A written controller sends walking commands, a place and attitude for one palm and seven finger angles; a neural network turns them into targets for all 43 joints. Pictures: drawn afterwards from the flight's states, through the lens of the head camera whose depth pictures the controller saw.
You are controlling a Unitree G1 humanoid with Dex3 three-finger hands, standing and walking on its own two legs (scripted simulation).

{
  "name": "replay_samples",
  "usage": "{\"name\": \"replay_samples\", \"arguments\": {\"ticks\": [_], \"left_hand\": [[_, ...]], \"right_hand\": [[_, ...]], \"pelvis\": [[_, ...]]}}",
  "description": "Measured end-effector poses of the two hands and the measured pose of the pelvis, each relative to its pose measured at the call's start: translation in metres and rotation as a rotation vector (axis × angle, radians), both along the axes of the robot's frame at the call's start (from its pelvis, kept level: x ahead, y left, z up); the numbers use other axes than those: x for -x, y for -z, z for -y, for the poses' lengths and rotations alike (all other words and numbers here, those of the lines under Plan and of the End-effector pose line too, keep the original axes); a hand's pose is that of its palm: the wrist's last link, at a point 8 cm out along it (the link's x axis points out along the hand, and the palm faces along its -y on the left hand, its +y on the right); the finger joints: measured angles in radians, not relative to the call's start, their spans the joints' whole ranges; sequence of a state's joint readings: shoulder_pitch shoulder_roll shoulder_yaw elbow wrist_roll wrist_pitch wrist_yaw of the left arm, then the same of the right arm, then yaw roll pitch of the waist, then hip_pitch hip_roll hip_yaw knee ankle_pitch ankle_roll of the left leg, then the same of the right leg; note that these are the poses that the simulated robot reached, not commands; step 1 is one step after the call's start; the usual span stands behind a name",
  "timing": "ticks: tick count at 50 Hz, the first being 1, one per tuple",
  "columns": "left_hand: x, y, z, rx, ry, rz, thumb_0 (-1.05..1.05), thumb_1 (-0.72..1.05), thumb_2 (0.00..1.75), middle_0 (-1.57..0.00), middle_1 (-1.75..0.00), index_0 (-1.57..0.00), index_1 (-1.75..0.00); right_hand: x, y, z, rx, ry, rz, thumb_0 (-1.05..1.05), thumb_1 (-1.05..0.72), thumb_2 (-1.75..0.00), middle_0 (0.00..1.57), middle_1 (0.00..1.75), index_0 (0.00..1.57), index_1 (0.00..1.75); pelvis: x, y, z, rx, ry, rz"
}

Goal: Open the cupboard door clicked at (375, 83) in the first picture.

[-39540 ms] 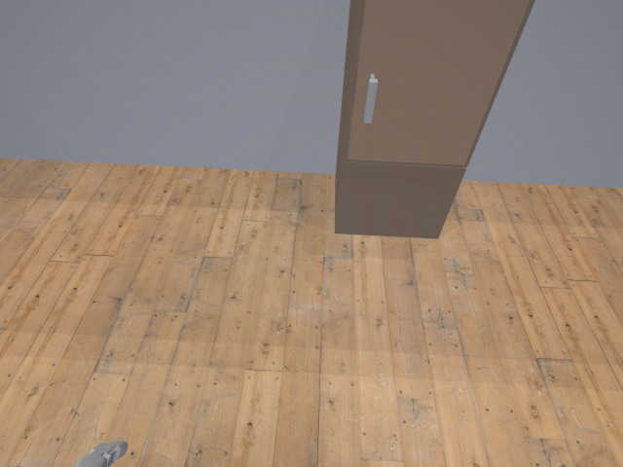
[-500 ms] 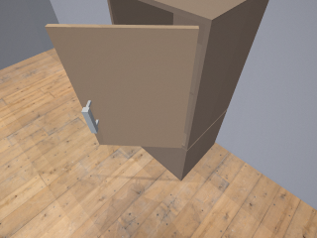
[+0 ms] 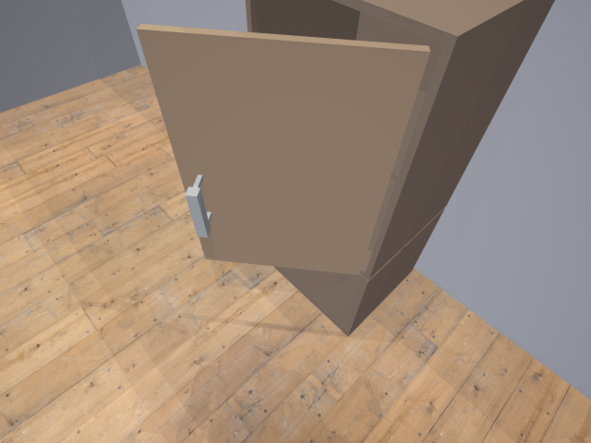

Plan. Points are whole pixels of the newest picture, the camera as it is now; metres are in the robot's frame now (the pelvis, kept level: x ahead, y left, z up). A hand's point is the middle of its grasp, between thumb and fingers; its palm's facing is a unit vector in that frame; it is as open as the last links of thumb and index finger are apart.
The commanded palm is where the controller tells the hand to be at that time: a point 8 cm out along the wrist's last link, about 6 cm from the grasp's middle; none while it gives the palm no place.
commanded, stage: shuffle to correct the standing spot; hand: left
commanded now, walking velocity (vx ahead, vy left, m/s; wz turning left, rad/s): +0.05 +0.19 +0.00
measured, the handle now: (201, 206) +0.56 +0.25 -0.09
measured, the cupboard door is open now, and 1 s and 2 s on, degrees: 40 40 40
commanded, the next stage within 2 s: come to a stop and stand still in 0.18 s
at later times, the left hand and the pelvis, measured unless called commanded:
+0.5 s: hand out of the picture +0.00 +0.24 -0.18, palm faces +0.07 -0.98 -0.21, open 7.3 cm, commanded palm none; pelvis +0.01 +0.06 +0.00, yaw +0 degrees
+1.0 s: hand out of the picture +0.04 +0.27 -0.17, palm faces +0.00 -0.97 -0.22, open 7.3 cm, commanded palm none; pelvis +0.01 +0.09 +0.00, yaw -1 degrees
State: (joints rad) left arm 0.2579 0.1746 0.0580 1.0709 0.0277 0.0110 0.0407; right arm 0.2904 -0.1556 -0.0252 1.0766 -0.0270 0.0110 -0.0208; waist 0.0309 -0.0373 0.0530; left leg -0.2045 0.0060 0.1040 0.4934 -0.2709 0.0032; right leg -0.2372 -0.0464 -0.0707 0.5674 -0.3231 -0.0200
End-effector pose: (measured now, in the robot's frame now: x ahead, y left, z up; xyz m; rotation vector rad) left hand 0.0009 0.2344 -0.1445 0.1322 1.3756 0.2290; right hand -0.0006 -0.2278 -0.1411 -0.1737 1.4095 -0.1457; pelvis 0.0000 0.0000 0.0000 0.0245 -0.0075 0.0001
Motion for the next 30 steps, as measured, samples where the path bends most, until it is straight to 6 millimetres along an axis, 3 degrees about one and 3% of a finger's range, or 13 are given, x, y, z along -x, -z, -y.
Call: {"name": "replay_samples", "arguments": {"ticks": [7, 13, 20, 25, 30], "left_hand": [[-0.009, -0.004, -0.027, -0.034, 0.021, -0.015, 0.00, 0.91, 0.90, -0.20, -0.30, -0.20, -0.30], [-0.022, -0.010, -0.029, -0.062, 0.033, 0.047, 0.00, 0.91, 0.90, -0.20, -0.30, -0.20, -0.30], [-0.002, -0.017, -0.038, -0.034, 0.006, 0.033, 0.00, 0.91, 0.90, -0.20, -0.30, -0.20, -0.30], [0.009, 0.002, -0.058, 0.020, 0.007, -0.026, 0.00, 0.91, 0.90, -0.20, -0.30, -0.21, -0.30], [0.002, 0.014, -0.079, 0.027, -0.004, -0.041, 0.00, 0.91, 0.90, -0.20, -0.30, -0.20, -0.30]], "right_hand": [[-0.002, 0.008, -0.032, -0.037, 0.000, 0.015, 0.00, -0.91, -0.90, 0.19, 0.30, 0.20, 0.30], [-0.003, 0.023, -0.036, -0.068, 0.002, 0.001, 0.01, -0.93, -0.90, 0.20, 0.30, 0.20, 0.30], [-0.040, 0.003, -0.042, -0.046, -0.029, 0.069, 0.01, -0.92, -0.90, 0.20, 0.30, 0.20, 0.30], [-0.067, -0.005, -0.057, -0.001, -0.039, 0.162, 0.00, -0.91, -0.90, 0.19, 0.30, 0.20, 0.30], [-0.068, -0.005, -0.081, 0.016, -0.053, 0.157, 0.00, -0.91, -0.90, 0.19, 0.30, 0.20, 0.30]], "pelvis": [[0.003, 0.002, -0.020, -0.009, 0.012, -0.017], [0.003, 0.008, -0.027, -0.012, 0.009, -0.021], [0.000, -0.005, -0.042, -0.029, -0.009, -0.013], [-0.006, 0.003, -0.064, -0.005, 0.005, -0.011], [-0.010, 0.007, -0.079, -0.001, 0.001, -0.005]]}}
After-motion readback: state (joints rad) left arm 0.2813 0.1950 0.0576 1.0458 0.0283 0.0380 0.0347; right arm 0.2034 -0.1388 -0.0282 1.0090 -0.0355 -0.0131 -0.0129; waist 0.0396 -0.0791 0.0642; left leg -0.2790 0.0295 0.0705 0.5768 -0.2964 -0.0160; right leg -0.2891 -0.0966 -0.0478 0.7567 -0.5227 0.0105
